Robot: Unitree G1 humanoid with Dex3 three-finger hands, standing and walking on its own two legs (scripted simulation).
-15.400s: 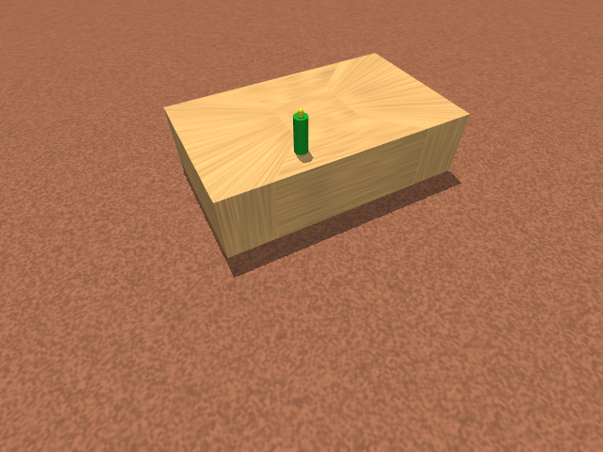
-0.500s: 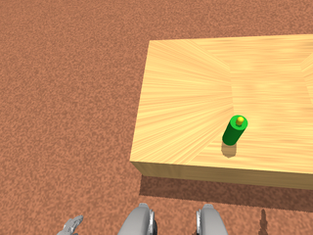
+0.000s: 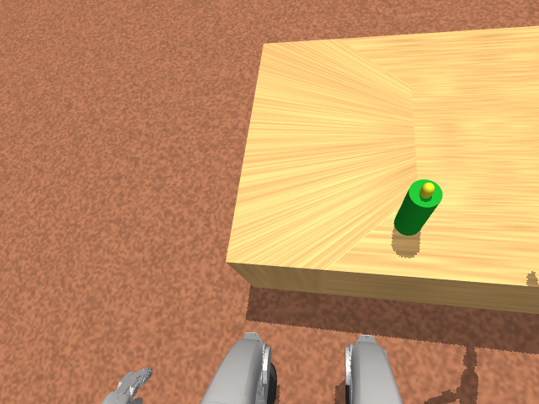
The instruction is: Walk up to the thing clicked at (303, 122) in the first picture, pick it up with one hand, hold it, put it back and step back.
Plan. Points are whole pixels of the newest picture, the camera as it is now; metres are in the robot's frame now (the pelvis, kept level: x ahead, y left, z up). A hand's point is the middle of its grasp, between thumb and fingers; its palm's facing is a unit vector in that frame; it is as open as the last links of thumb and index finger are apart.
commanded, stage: approach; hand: right
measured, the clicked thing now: (417, 207) +0.49 -0.22 -0.23
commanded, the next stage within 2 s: close in in 0.38 s
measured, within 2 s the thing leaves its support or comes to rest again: neither
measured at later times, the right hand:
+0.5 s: hand (475, 224) +0.45 -0.32 -0.22, palm faces +0.13 +0.99 -0.01, open 17.3 cm
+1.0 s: hand (424, 217) +0.48 -0.24 -0.25, palm faces +0.14 +0.99 -0.01, open 16.8 cm
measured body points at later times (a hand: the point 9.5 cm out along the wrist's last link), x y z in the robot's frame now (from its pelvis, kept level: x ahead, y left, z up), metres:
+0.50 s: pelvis -0.06 +0.01 -0.24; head +0.17 -0.05 +0.15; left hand +0.04 +0.28 -0.34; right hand +0.44 -0.37 -0.22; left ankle +0.03 +0.16 -0.62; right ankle +0.03 -0.12 -0.62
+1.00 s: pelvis -0.06 +0.01 -0.27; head +0.16 -0.03 +0.12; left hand +0.00 +0.29 -0.37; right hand +0.47 -0.29 -0.25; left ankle +0.03 +0.16 -0.62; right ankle +0.03 -0.12 -0.62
